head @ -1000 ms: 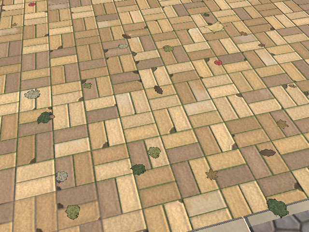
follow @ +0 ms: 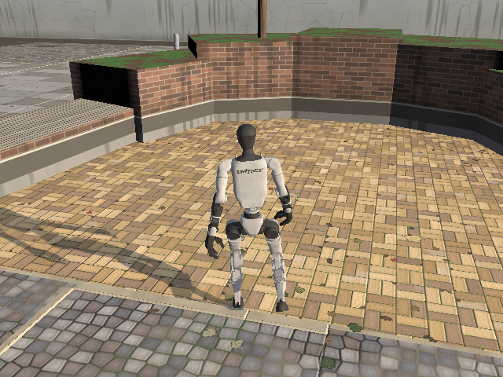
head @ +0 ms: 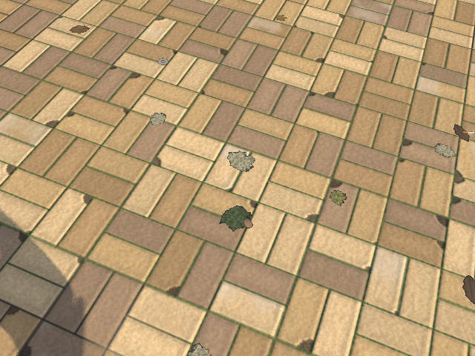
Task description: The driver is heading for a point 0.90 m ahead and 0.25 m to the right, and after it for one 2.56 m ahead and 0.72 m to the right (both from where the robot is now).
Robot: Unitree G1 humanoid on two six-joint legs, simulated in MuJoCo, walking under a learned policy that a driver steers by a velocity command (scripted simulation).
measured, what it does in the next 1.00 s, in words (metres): walks ahead: right foot, then left foot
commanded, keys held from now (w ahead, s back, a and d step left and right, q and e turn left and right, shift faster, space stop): w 0.72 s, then w+e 0.28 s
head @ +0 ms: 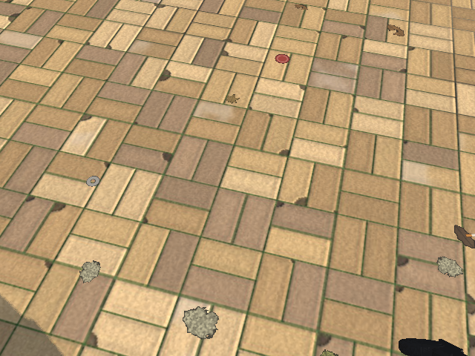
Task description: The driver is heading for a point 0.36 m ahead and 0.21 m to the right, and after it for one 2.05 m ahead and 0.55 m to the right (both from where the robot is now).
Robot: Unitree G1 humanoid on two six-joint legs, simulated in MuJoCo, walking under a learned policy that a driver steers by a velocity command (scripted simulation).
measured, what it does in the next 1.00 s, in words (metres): walks ahead, turning right: right foot, then left foot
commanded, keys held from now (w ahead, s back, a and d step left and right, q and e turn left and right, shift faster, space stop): w+e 0.40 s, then e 0.20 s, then no key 0.40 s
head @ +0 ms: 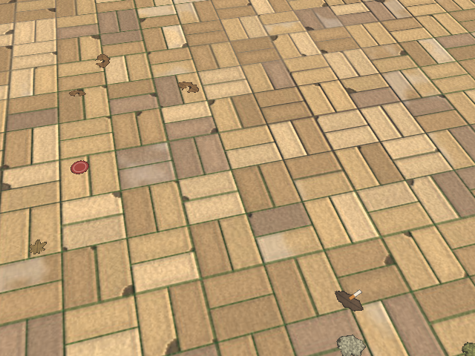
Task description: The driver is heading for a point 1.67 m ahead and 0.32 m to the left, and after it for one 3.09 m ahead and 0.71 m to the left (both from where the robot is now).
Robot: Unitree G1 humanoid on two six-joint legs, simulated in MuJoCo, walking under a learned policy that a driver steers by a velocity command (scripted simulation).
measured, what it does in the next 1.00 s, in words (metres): stands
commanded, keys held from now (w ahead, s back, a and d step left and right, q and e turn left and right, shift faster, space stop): no key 1.00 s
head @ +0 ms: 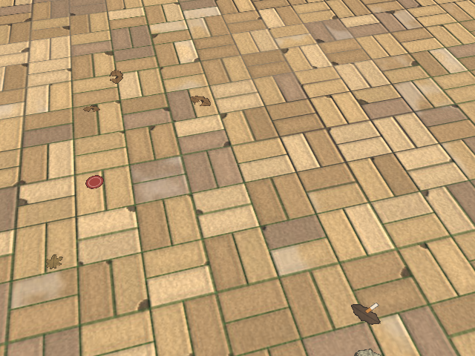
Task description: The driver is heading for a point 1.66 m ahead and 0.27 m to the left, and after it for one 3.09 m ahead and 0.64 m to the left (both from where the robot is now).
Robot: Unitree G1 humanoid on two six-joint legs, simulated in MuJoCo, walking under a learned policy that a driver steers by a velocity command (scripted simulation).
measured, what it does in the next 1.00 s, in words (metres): stands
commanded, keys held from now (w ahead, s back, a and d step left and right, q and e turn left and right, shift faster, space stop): no key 1.00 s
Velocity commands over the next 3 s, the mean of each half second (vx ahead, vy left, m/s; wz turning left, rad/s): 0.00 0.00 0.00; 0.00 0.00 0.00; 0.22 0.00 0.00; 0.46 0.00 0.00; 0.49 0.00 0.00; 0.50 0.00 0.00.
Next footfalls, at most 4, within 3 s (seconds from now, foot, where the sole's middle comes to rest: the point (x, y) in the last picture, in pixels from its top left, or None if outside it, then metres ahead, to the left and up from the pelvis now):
1.72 left None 0.39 0.12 -0.77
2.26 right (292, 293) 0.70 -0.13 -0.77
2.82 left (216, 210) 1.01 0.11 -0.77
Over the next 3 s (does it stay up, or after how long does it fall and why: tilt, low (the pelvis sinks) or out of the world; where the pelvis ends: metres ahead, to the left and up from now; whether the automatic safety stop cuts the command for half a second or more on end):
stays up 0.93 0.03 0.01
